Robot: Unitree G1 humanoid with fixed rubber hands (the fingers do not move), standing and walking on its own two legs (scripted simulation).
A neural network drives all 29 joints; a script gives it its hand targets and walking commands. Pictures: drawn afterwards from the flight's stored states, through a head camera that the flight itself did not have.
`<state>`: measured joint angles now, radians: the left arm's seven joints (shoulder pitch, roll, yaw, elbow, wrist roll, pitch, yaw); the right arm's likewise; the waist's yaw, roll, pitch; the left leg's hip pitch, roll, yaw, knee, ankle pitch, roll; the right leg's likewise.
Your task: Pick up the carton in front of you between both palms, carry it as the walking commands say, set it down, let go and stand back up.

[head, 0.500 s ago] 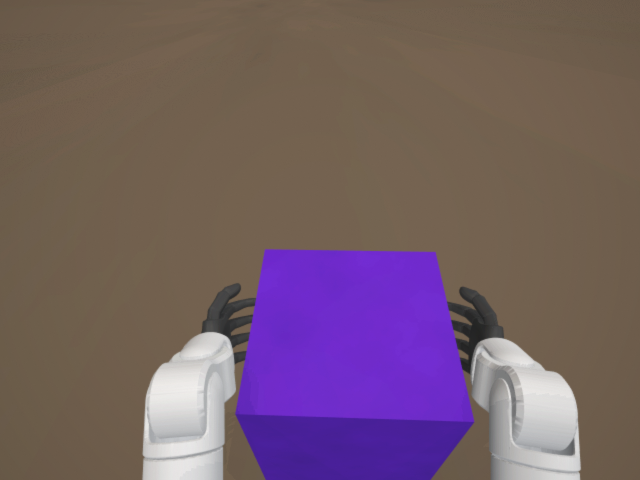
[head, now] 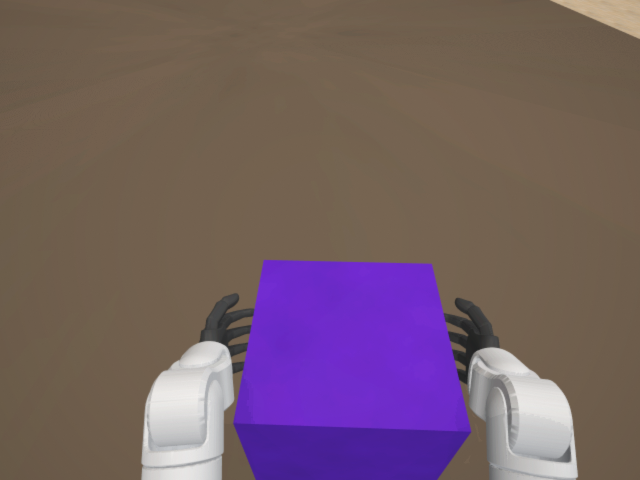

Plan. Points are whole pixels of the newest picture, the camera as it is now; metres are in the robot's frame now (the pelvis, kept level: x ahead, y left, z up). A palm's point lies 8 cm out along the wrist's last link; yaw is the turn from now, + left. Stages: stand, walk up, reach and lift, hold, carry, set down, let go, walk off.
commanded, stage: carry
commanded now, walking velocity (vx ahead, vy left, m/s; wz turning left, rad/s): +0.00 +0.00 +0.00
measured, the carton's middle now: (344, 384) +0.27 -0.01 +0.00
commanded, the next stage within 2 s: hold in 1.40 s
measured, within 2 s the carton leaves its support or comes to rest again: neither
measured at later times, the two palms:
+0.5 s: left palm (230, 321) +0.31 +0.14 +0.08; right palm (473, 321) +0.31 -0.16 +0.08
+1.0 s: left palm (234, 351) +0.29 +0.13 +0.04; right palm (470, 351) +0.30 -0.16 +0.04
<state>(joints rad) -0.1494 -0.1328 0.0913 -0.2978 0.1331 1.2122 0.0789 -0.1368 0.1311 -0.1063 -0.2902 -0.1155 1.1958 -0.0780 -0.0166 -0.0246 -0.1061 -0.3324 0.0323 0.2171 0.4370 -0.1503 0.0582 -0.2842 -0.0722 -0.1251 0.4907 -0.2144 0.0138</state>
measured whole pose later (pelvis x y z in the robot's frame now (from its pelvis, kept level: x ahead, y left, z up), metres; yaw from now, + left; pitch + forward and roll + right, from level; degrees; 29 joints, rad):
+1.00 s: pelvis +0.02 -0.02 +0.00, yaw +0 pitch +2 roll +0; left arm -0.17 -0.13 0.13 0.09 0.23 0.86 0.02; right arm -0.17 0.13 -0.13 0.10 -0.23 0.86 -0.02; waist 0.00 0.00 -0.14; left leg -0.32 0.07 0.19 0.52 -0.22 0.02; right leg -0.24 -0.05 -0.15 0.52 -0.31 -0.01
